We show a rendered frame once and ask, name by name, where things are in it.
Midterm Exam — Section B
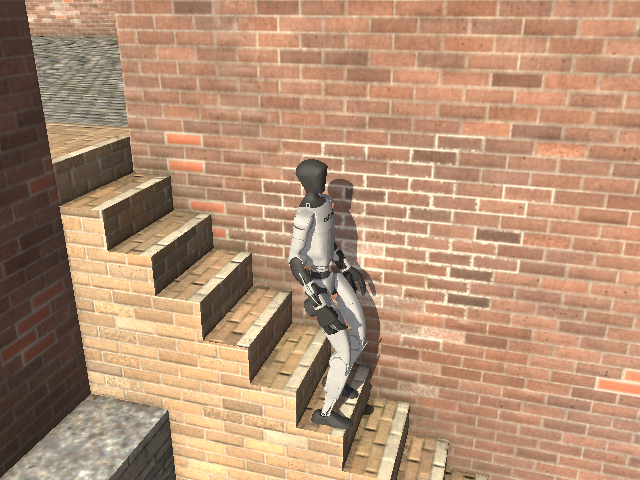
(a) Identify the robot right thigh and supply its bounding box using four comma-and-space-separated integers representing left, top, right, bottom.
304, 292, 351, 371

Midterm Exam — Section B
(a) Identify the right robot upper arm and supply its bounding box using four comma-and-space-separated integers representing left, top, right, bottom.
288, 209, 315, 267

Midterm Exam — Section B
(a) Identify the left robot upper arm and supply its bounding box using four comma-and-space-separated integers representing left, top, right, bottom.
318, 193, 333, 205

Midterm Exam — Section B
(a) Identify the left robot hand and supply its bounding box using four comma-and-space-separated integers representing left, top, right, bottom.
343, 266, 366, 296

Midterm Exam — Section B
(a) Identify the left robot forearm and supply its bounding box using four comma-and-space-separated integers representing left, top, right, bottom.
332, 242, 351, 272

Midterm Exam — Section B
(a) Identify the right robot forearm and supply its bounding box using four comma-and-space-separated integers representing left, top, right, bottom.
289, 257, 327, 310

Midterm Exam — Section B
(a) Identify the right robot shin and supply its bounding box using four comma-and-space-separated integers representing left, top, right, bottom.
321, 357, 353, 417

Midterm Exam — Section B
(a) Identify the right robot hand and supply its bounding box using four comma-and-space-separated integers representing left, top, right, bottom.
315, 305, 348, 335

